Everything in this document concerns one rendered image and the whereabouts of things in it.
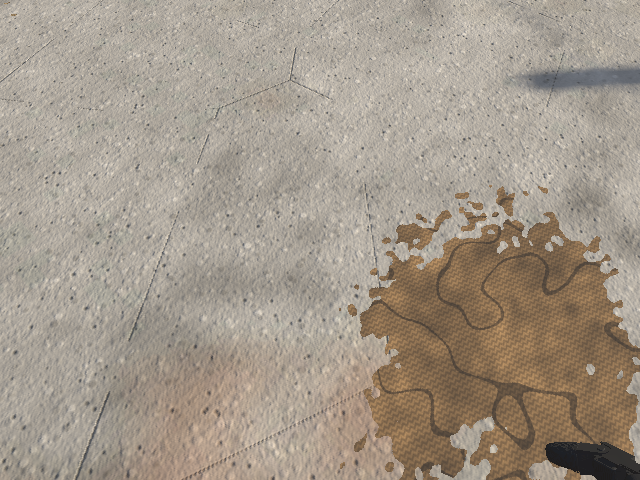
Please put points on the right robot hand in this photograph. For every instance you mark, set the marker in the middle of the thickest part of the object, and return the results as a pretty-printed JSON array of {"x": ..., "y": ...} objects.
[{"x": 604, "y": 462}]

